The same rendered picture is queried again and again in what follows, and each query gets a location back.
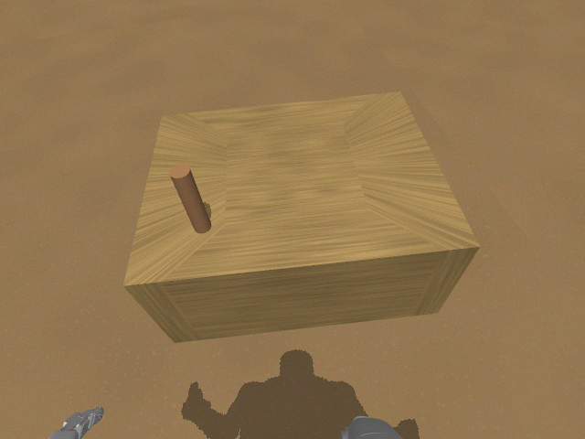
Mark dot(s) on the can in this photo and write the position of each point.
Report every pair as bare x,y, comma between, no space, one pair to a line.
187,190

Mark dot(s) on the left robot hand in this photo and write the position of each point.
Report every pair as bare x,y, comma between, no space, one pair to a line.
76,426

